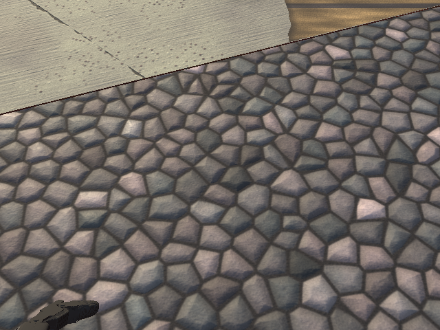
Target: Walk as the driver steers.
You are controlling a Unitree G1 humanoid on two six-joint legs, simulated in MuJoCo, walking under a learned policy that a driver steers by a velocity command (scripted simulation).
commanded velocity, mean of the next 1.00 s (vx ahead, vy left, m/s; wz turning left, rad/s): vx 0.34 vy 0.00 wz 0.39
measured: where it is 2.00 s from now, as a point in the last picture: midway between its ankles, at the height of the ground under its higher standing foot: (187, 309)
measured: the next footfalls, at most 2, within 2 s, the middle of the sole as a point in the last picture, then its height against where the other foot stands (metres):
left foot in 0.50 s outside the picture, level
right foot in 0.96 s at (211, 265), level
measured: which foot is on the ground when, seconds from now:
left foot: up 0.00-0.48, down 0.50-0.96, up 0.98-1.00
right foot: down 0.00-0.48, up 0.50-0.94, down 0.96-1.00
